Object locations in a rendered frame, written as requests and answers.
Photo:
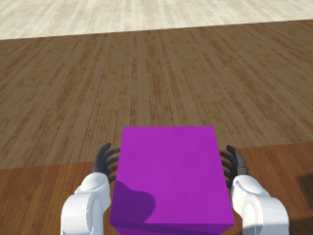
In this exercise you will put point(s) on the robot right hand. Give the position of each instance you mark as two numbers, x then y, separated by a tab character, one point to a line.
237	165

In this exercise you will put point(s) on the robot left hand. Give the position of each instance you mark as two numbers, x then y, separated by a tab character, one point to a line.
101	162

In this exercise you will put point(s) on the robot left forearm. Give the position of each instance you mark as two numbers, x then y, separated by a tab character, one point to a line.
82	213

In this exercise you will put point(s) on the robot right forearm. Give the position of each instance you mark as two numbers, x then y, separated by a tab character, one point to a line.
261	213

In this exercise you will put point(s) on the carton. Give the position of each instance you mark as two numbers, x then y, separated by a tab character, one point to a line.
170	181

